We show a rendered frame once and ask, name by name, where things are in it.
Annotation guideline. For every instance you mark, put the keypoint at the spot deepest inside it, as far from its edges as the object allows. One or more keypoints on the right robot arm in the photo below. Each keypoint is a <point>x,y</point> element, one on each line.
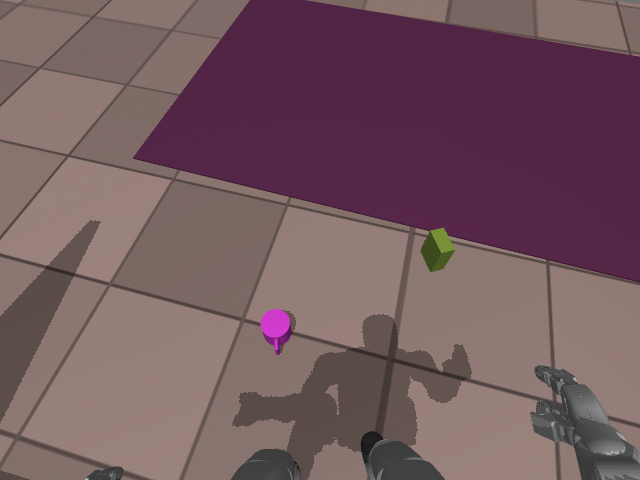
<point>604,454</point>

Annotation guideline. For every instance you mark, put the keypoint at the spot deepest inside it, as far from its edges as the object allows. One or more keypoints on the right robot hand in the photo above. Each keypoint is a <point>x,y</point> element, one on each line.
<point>555,421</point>

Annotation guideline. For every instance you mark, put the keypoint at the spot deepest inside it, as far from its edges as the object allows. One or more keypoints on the right robot foot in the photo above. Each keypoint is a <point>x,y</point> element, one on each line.
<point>367,443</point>

